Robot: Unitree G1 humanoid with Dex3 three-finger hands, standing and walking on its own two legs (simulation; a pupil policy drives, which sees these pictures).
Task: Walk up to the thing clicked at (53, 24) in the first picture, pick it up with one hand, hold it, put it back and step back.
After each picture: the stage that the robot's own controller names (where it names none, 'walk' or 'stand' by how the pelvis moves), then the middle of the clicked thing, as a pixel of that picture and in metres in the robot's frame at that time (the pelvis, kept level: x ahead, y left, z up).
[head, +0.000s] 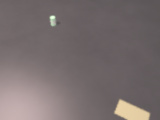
stand; (53, 21) +1.83 +0.36 -0.72
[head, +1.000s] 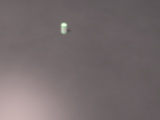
walk; (64, 28) +1.72 +0.14 -0.70
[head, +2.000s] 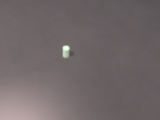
walk; (66, 51) +1.17 +0.11 -0.71
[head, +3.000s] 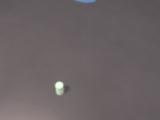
walk; (59, 88) +0.75 +0.15 -0.71
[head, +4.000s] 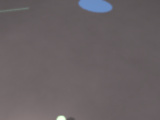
walk; out of the picture +0.45 +0.21 -0.70
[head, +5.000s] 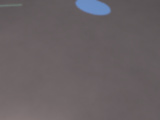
stand; out of the picture +0.31 +0.17 -0.71
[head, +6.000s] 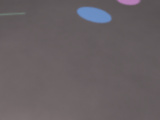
stand; out of the picture +0.31 +0.16 -0.72
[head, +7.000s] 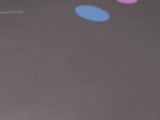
stand; out of the picture +0.32 +0.18 -0.73
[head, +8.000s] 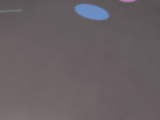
stand; out of the picture +0.32 +0.18 -0.73
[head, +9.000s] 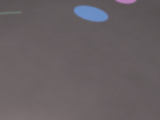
stand; out of the picture +0.31 +0.18 -0.73
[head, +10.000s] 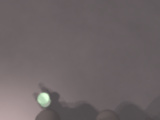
go down; (44, 100) +0.36 +0.18 -0.53
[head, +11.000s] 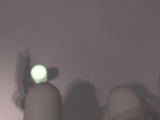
go down; (39, 75) +0.40 +0.20 -0.33
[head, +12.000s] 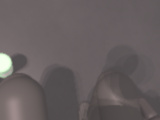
close in; (2, 66) +0.38 +0.24 -0.24
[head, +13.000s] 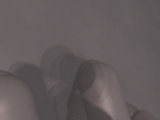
close; out of the picture +0.38 +0.25 -0.22
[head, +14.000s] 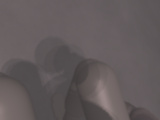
close; out of the picture +0.38 +0.26 -0.21
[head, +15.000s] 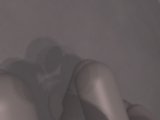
lift; out of the picture +0.36 +0.26 -0.22
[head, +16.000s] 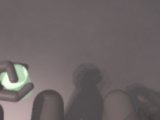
lift; (18, 83) +0.31 +0.21 -0.03
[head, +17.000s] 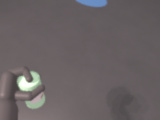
hold; (32, 90) +0.32 +0.17 +0.01
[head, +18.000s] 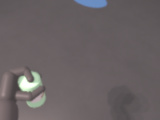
hold; (33, 90) +0.32 +0.17 +0.00
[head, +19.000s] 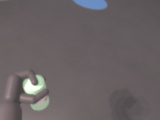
crouch; (37, 93) +0.32 +0.16 +0.00
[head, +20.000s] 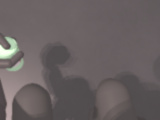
lower; (9, 55) +0.43 +0.21 -0.10
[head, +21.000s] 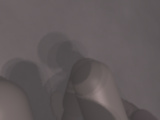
lower; out of the picture +0.40 +0.29 -0.22
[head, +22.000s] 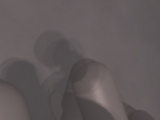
lower; out of the picture +0.40 +0.29 -0.22
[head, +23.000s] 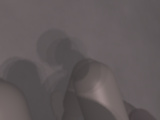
lower; out of the picture +0.40 +0.29 -0.22
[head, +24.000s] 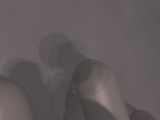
lower; out of the picture +0.39 +0.29 -0.22
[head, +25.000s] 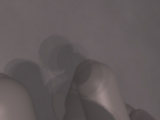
open; out of the picture +0.39 +0.28 -0.22
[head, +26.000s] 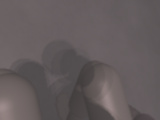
stand; out of the picture +0.38 +0.26 -0.22
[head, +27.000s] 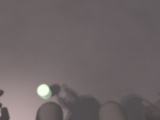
walk; (44, 92) +0.39 +0.20 -0.49
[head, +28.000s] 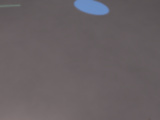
stand; out of the picture +0.34 +0.18 -0.66
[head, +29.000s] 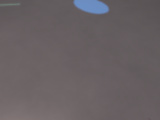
stand; out of the picture +0.34 +0.19 -0.66
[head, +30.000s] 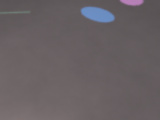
stand; out of the picture +0.36 +0.17 -0.72
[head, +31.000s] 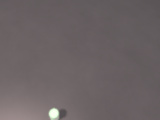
walk; (54, 115) +0.40 +0.14 -0.70
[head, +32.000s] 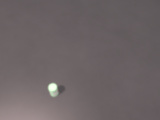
walk; (53, 90) +0.60 +0.22 -0.69
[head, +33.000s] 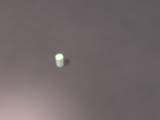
walk; (59, 60) +0.92 +0.19 -0.69
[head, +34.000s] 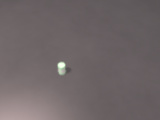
stand; (61, 68) +0.95 +0.18 -0.71
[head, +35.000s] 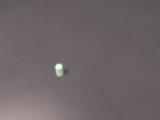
stand; (59, 70) +0.97 +0.21 -0.72
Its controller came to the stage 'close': yes
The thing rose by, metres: 0.72
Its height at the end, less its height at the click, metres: +0.00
